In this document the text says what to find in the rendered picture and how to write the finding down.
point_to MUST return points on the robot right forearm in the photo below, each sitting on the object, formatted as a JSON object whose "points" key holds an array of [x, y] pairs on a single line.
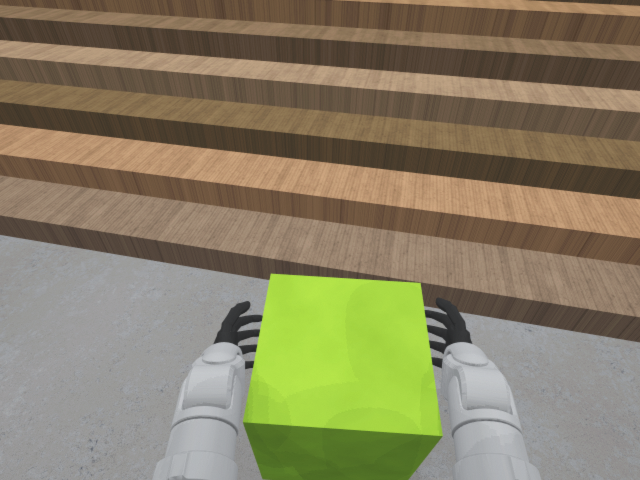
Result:
{"points": [[485, 426]]}

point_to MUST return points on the carton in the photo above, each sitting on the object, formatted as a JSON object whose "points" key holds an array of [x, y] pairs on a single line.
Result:
{"points": [[342, 386]]}

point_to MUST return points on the right robot hand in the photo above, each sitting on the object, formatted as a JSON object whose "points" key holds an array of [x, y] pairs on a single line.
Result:
{"points": [[456, 328]]}

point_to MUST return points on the robot left forearm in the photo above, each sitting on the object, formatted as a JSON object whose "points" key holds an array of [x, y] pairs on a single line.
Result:
{"points": [[206, 421]]}

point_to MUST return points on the left robot hand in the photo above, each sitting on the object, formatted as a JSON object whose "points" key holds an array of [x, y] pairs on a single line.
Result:
{"points": [[232, 323]]}

